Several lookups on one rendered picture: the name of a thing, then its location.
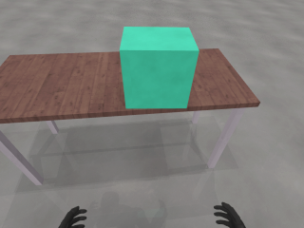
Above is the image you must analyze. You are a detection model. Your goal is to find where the robot left hand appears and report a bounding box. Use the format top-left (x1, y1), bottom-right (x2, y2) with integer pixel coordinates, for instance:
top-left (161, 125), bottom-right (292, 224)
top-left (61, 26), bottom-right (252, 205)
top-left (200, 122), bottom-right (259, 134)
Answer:
top-left (58, 206), bottom-right (87, 228)

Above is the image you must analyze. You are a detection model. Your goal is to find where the carton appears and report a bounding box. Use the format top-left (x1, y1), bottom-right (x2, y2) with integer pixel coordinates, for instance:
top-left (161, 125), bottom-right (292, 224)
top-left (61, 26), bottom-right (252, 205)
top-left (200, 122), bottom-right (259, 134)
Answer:
top-left (120, 27), bottom-right (200, 109)

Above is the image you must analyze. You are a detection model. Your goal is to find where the table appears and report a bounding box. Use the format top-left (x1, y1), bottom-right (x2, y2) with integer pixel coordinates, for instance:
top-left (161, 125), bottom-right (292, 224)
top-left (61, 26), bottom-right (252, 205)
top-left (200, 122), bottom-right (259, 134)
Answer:
top-left (0, 48), bottom-right (260, 185)

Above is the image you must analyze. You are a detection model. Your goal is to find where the robot right hand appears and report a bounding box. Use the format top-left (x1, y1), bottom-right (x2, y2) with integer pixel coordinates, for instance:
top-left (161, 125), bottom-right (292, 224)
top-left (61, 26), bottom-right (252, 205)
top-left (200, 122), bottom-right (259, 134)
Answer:
top-left (214, 202), bottom-right (246, 228)

